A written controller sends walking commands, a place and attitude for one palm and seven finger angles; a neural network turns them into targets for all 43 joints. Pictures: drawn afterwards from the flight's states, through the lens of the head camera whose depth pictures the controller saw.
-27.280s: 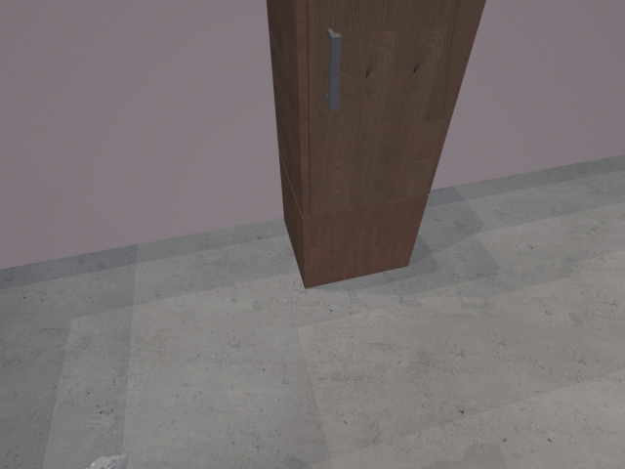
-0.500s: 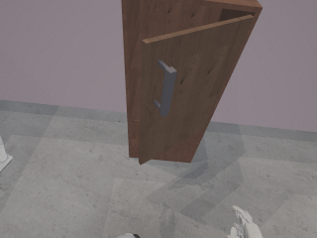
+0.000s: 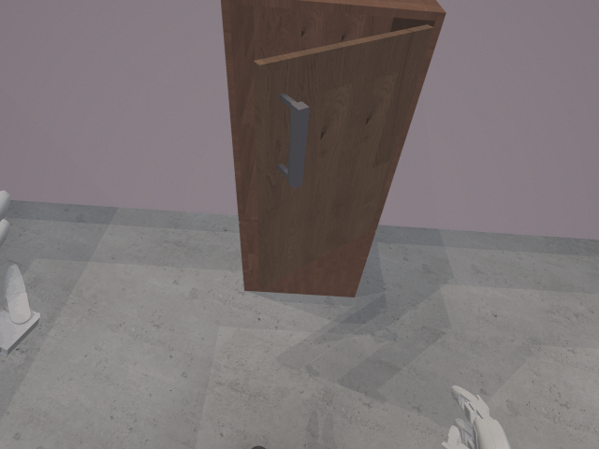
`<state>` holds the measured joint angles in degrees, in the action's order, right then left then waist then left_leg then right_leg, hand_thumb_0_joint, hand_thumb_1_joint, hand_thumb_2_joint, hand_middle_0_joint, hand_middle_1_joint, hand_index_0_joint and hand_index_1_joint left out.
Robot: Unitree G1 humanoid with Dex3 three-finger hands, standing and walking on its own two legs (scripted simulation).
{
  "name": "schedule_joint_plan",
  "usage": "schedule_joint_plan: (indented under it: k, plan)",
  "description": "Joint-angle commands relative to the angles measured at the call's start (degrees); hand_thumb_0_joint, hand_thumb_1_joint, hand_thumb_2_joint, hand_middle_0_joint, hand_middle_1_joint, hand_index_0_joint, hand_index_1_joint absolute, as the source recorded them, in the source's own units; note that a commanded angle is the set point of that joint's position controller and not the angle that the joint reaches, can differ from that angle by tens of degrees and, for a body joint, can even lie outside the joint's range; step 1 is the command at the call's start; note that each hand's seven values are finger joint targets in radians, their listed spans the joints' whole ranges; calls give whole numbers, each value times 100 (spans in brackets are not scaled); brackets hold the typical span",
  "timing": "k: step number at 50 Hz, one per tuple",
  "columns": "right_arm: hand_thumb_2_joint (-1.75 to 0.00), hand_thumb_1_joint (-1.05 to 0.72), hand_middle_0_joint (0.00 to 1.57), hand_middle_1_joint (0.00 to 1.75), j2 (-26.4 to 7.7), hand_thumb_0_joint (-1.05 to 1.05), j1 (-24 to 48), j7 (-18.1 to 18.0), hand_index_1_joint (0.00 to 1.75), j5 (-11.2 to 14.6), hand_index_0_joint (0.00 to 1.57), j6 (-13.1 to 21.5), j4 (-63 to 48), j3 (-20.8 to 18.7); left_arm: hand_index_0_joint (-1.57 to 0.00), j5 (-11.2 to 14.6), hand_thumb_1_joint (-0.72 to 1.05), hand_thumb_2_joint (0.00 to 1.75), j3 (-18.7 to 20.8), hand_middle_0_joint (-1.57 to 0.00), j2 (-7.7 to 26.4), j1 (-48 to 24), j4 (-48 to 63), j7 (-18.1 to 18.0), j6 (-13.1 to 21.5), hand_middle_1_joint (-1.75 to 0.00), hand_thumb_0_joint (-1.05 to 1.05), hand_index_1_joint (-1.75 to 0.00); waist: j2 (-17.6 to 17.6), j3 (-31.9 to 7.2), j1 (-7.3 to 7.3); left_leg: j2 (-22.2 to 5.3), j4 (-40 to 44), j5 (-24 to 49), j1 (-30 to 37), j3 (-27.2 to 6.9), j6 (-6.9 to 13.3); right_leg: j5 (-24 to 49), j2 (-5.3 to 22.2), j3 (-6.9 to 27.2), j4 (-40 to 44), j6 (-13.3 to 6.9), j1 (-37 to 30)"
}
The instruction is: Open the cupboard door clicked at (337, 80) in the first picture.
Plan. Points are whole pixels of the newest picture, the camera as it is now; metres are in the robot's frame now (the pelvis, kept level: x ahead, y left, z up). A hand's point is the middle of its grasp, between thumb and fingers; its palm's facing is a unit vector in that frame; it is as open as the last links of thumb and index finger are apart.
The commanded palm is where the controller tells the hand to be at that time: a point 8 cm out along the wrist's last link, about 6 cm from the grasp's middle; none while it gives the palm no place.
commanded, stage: stop stepping back and stand still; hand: left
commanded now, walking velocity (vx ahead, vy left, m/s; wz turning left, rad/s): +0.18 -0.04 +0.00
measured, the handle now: (290, 142) +0.58 +0.04 +0.12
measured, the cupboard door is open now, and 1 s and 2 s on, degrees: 37 37 37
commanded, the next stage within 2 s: let the arm hang, fingers relaxed in 0.60 s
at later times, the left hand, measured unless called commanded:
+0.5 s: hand (9, 365) +0.15 +0.25 +0.17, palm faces +0.39 -0.79 -0.47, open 7.5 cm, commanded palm +0.12 +0.29 +0.18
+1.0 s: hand out of the picture +0.00 +0.21 -0.16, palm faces -0.06 -0.98 -0.19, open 7.4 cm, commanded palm none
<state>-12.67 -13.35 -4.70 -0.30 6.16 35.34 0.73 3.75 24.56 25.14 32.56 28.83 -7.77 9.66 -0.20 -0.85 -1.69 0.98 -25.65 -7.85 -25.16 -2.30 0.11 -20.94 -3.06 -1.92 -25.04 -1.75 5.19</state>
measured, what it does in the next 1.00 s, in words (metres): steps on the spot: left foot, then left foot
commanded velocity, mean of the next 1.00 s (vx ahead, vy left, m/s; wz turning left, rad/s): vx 0.03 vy -0.01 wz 0.00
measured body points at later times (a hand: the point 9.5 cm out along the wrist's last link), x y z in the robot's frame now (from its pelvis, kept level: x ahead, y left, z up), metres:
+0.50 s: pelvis -0.04 +0.00 +0.00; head -0.06 +0.00 +0.45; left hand +0.13 +0.30 +0.20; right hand +0.10 -0.23 -0.09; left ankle +0.02 +0.11 -0.72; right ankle -0.06 -0.06 -0.73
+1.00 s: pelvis -0.07 +0.03 +0.00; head -0.05 +0.03 +0.45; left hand +0.01 +0.26 -0.15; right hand +0.02 -0.25 -0.13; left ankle +0.00 +0.13 -0.73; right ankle -0.07 -0.06 -0.73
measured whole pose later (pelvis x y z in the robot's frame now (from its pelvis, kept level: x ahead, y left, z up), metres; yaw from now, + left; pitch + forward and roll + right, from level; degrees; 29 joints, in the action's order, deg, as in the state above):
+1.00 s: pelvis -0.07 +0.03 +0.00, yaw +0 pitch -2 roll -1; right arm -16.0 -8.7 0.2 -1.6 -0.2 55.3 0.7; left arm -1.1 -0.9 12.7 12.4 -52.8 1.0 -2.9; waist -0.5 3.8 -1.3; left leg 2.2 -29.0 -9.4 -17.6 -2.4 1.3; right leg -15.9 -1.7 -4.1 -29.5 -2.8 11.9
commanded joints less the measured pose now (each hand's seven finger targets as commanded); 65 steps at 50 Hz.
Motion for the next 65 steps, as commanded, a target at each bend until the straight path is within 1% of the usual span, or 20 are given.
schedule_joint_plan:
  k: [1,5,8,9,11,15,18,19,21,24,27,29,34,35,36,39,41,45,50,65]
  plan:
    - [-90,-90,20,30,-646,0,617,-69,30,-54,20,299,-671,-312,-20,2,90,90,696,-20,1070,-266,1393,-191,360,-30,0,-30,-456,-291,77,18,-1969,-589,1847,2,-176,-1521,1367,1285,1543,-749,2591]
    - [-90,-90,20,30,-754,0,546,-133,30,25,20,384,-562,-252,-20,-163,90,90,380,-20,849,-1403,729,-206,369,-30,0,-30,338,713,-40,-330,-376,-981,1209,-328,55,-829,758,708,547,-229,2181]
    - [-90,-90,20,30,-692,0,595,-141,30,-21,20,511,-598,-186,-20,-208,90,90,352,-20,776,-1366,882,-202,514,-30,0,-30,2146,370,50,-1205,2353,-3984,369,-2494,56,-834,-243,82,-1569,174,1079]
    - [-90,-90,20,30,-572,0,596,-127,30,-70,20,557,-635,-178,-20,-234,90,90,448,-20,894,-1338,1005,-220,525,-30,0,-30,1941,297,120,-1337,2638,-4079,104,-2669,65,-856,-219,244,-2104,134,873]
    - [-90,-90,20,30,-500,0,599,-39,30,-78,20,634,-646,-215,-20,-194,90,90,496,-20,961,-848,1180,-211,509,-30,0,-30,1134,-187,250,-1236,2341,-3185,442,-2050,172,-742,-154,247,-1908,80,570]
    - [-90,-90,20,30,-520,0,628,42,30,-101,20,528,-716,-195,-20,-164,90,90,456,-20,778,189,1246,-170,357,-30,0,-30,1073,-401,254,-678,1713,-2137,276,-716,-10,-371,-131,-146,150,5,-408]
    - [-90,-90,20,30,-455,0,554,55,30,-148,20,284,-673,-205,-20,-91,90,90,728,-20,1033,-24,1023,-116,358,-30,0,-30,-185,-387,100,-151,-586,-943,1106,-1,-165,-557,1148,1217,1499,-458,1003]
    - [-90,-90,20,30,-505,0,553,40,30,-102,20,280,-635,-254,-20,-83,90,90,743,-20,1061,-352,1056,-128,335,-30,0,-30,-597,-300,128,-53,-1358,-901,1090,-70,-160,-1332,1528,1856,1720,-680,1565]
    - [-90,-90,20,30,-573,0,521,39,30,-18,20,255,-568,-304,-20,-75,90,90,633,-20,880,-544,756,-149,259,-30,0,-30,-616,98,77,-116,-2250,-850,573,-143,-86,-943,1758,2130,1642,-823,1760]
    - [-90,-90,20,30,-530,0,560,-31,30,31,20,345,-531,-187,-20,-142,90,90,445,-20,819,-945,431,-176,359,-30,0,-30,-268,288,87,-293,-1121,-953,567,-51,50,607,1526,1462,967,-569,1117]
    - [-90,-90,20,30,-630,0,596,-85,30,48,20,479,-556,-224,-20,-169,90,90,349,-20,781,-1040,589,-181,441,-30,0,-30,208,52,190,-396,-25,288,1448,-94,185,1331,898,909,542,-25,900]
    - [-90,-90,20,30,-710,0,569,-51,30,83,20,494,-648,-286,-20,-177,90,90,355,-20,743,-654,511,-151,439,-30,0,-30,-60,-154,223,-499,-214,1208,1611,-110,212,2379,675,809,405,204,607]
    - [-90,-90,20,30,-657,0,597,1,30,72,20,475,-768,-260,-20,-160,90,90,543,-20,880,-382,1052,-139,561,-30,0,-30,351,-456,220,-529,110,1069,1331,-325,197,1868,555,588,333,156,189]
    - [-90,-90,20,30,-1618,0,950,495,30,23,20,550,746,-555,-20,-663,90,90,-1783,-20,-152,-844,-3791,642,-344,-30,0,-30,331,44,18,-661,-705,1802,668,-498,257,2470,950,220,-491,-4,907]
    - [-90,-90,20,30,-1304,0,413,461,30,32,20,218,802,-591,-20,-605,90,90,-1688,-20,-259,-798,-3982,767,-741,-30,0,-30,232,-408,119,-644,-581,2177,1068,-388,230,2385,876,495,-408,-41,837]
    - [-90,-90,20,30,-1405,0,547,429,30,-61,20,-104,705,-442,-20,-586,90,90,-1816,-20,-104,-1360,-4691,818,-842,-30,0,-30,-314,-367,232,-859,-182,919,356,-1075,552,857,637,374,-554,-89,611]
    - [-90,-90,20,30,-1485,0,718,446,30,-83,20,-214,798,-414,-20,-585,90,90,-1891,-20,129,-1791,-5412,824,-843,-30,0,-30,-666,-292,239,-692,-83,508,337,-1026,457,694,771,559,-262,-197,527]
    - [-90,-90,20,30,-1327,0,764,445,30,-122,20,-455,1324,-300,-20,-528,90,90,-2092,-20,150,-2382,-6851,779,-901,-30,0,-30,-94,-47,113,-373,-71,-72,923,-716,248,199,1053,861,421,-393,907]
    - [-90,-90,20,30,-989,0,560,380,30,-114,20,-582,1901,-171,-20,-455,90,90,-2218,-20,-167,-2034,-8214,734,-928,-30,0,-30,821,-38,162,-479,587,-587,999,-903,250,83,832,658,541,-240,502]
    - [-90,-90,20,30,-565,0,-342,244,30,-83,20,-666,2710,-255,-20,-434,90,90,-2232,-20,-766,-1159,-9473,643,-913,-30,0,-30,140,560,115,-467,688,-994,1066,-868,305,-263,847,488,824,-276,850]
